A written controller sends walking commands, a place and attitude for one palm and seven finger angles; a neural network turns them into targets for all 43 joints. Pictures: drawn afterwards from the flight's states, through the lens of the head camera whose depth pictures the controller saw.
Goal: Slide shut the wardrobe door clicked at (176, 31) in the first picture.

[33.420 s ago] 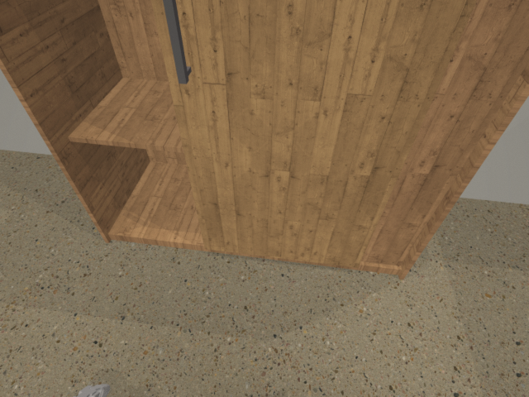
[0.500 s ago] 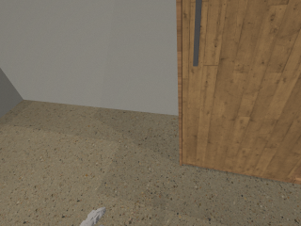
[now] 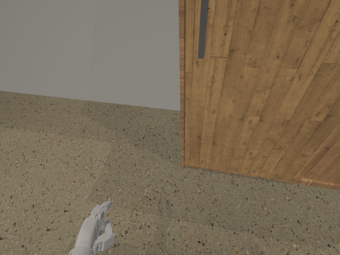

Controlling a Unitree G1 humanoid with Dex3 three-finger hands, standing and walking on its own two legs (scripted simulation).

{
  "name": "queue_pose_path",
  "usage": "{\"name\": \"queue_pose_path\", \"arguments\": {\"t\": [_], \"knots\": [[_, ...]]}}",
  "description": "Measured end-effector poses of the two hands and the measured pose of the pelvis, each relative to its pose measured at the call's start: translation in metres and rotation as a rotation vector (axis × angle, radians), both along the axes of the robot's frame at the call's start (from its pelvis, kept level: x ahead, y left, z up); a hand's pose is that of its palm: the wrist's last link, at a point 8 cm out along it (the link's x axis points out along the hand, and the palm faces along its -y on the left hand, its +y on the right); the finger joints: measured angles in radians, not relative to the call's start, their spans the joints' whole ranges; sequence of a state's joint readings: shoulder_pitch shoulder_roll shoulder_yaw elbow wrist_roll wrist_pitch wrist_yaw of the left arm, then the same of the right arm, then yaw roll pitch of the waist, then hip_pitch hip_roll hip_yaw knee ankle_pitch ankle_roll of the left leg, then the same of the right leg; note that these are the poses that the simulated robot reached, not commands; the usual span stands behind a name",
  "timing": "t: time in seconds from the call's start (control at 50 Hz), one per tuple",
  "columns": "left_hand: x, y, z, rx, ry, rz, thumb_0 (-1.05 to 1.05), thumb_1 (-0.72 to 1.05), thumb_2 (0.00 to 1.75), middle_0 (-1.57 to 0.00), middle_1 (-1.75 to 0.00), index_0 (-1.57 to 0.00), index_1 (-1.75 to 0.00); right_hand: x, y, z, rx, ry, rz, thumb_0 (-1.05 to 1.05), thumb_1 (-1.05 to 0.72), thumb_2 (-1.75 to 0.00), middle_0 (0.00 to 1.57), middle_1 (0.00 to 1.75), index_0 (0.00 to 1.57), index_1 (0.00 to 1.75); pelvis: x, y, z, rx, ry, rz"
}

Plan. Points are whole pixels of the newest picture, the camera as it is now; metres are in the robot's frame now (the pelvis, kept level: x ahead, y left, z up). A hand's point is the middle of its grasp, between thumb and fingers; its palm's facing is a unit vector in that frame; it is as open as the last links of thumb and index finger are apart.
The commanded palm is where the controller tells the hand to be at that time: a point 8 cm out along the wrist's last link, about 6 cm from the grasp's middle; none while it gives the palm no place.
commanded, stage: stop stepping back and stand still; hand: right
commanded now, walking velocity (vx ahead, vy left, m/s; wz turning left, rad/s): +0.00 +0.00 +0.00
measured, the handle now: (204, 12) +0.73 -0.06 +0.23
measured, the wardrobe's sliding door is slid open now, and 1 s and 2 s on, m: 0.00 0.00 0.00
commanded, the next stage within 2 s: let the arm hang, fingers relaxed in 0.46 s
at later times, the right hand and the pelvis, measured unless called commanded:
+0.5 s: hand out of the picture +0.24 -0.26 +0.18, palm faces +0.36 +0.81 -0.46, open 7.4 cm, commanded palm +0.18 -0.31 +0.18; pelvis +0.03 -0.01 +0.00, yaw +2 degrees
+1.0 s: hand out of the picture -0.01 -0.21 -0.18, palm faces +0.00 +0.99 -0.17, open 7.0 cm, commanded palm none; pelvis -0.01 -0.02 +0.00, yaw -1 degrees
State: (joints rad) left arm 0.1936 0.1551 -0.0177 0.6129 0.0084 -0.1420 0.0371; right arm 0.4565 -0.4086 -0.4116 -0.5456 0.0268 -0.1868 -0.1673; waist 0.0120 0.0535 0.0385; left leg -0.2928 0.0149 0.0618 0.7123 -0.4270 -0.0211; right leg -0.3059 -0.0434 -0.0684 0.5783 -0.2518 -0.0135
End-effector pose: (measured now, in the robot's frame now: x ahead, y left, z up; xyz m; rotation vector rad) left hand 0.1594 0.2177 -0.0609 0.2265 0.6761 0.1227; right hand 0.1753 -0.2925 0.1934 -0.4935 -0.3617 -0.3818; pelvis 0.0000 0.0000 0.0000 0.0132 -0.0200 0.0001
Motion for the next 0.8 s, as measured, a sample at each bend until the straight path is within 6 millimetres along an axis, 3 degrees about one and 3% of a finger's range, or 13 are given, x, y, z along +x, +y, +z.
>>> {"name": "queue_pose_path", "arguments": {"t": [0.06, 0.12, 0.22, 0.28, 0.34, 0.46, 0.56, 0.6, 0.68, 0.74, 0.8], "knots": [[0.003, -0.003, -0.008, -0.043, 0.005, -0.006, 0.01, 0.9, 0.9, -0.21, -0.29, -0.2, -0.3, -0.002, 0.008, 0.017, -0.124, 0.005, 0.028, 0.01, -0.89, -0.9, 0.21, 0.31, 0.21, 0.3, 0.007, 0.004, -0.002, -0.003, 0.017, 0.009], [0.003, -0.001, -0.021, -0.063, 0.058, 0.006, 0.01, 0.9, 0.9, -0.21, -0.3, -0.2, -0.3, -0.001, 0.003, 0.021, -0.162, 0.05, 0.001, 0.01, -0.89, -0.9, 0.22, 0.31, 0.22, 0.3, 0.017, 0.001, -0.001, 0.014, 0.029, 0.009], [0.0, 0.007, -0.032, -0.045, 0.136, 0.061, 0.01, 0.9, 0.9, -0.21, -0.3, -0.2, -0.3, 0.011, -0.023, -0.005, -0.07, 0.159, -0.106, 0.01, -0.89, -0.9, 0.22, 0.31, 0.22, 0.3, 0.033, -0.008, 0.001, -0.004, 0.035, 0.026], [0.001, 0.011, -0.029, -0.016, 0.144, 0.079, 0.02, 0.9, 0.9, -0.21, -0.29, -0.2, -0.3, 0.021, -0.03, -0.024, 0.004, 0.198, -0.13, 0.01, -0.89, -0.9, 0.21, 0.31, 0.22, 0.3, 0.037, -0.012, 0.002, -0.009, 0.03, 0.03], [0.007, 0.012, -0.021, 0.009, 0.118, 0.08, 0.02, 0.9, 0.9, -0.21, -0.29, -0.2, -0.3, 0.032, -0.021, -0.029, 0.046, 0.177, -0.086, 0.01, -0.89, -0.9, 0.21, 0.31, 0.21, 0.3, 0.036, -0.013, 0.002, -0.008, 0.025, 0.028], [0.021, 0.009, 0.0, 0.015, 0.022, 0.082, 0.02, 0.9, 0.9, -0.21, -0.29, -0.2, -0.3, 0.035, -0.002, -0.004, -0.022, 0.078, 0.054, 0.02, -0.89, -0.9, 0.22, 0.31, 0.22, 0.3, 0.031, -0.014, 0.003, 0.002, 0.032, 0.031], [0.021, 0.004, 0.006, 0.002, -0.01, 0.081, 0.01, 0.9, 0.9, -0.21, -0.29, -0.2, -0.3, 0.019, -0.016, 0.007, -0.096, 0.085, 0.026, 0.01, -0.89, -0.9, 0.22, 0.31, 0.22, 0.31, 0.026, -0.015, 0.004, 0.007, 0.039, 0.036], [0.021, 0.004, -0.003, -0.013, 0.003, 0.026, 0.01, 0.9, 0.9, -0.2, -0.29, -0.2, -0.3, 0.02, -0.027, -0.018, -0.073, 0.187, 0.006, 0.01, -0.89, -0.9, 0.22, 0.31, 0.22, 0.3, 0.021, -0.019, 0.002, 0.01, 0.044, 0.022], [0.012, 0.011, -0.032, -0.014, 0.1, -0.024, 0.01, 0.9, 0.9, -0.21, -0.29, -0.2, -0.3, 0.018, -0.038, -0.132, 0.133, 0.662, -0.068, 0.0, -0.9, -0.9, 0.2, 0.3, 0.21, 0.3, 0.009, -0.03, -0.003, 0.005, 0.043, 0.013], [-0.009, 0.015, -0.045, -0.009, 0.177, -0.006, 0.01, 0.9, 0.9, -0.21, -0.29, -0.2, -0.3, -0.016, -0.019, -0.218, 0.259, 1.018, -0.074, 0.0, -0.9, -0.9, 0.2, 0.3, 0.2, 0.3, 0.0, -0.032, -0.005, -0.006, 0.033, 0.015], [-0.043, 0.017, -0.051, 0.011, 0.289, 0.013, 0.01, 0.9, 0.9, -0.21, -0.29, -0.2, -0.3, -0.064, 0.012, -0.283, 0.381, 1.284, -0.048, 0.01, -0.91, -0.9, 0.2, 0.3, 0.2, 0.3, -0.006, -0.029, -0.005, -0.015, 0.023, 0.012]]}}
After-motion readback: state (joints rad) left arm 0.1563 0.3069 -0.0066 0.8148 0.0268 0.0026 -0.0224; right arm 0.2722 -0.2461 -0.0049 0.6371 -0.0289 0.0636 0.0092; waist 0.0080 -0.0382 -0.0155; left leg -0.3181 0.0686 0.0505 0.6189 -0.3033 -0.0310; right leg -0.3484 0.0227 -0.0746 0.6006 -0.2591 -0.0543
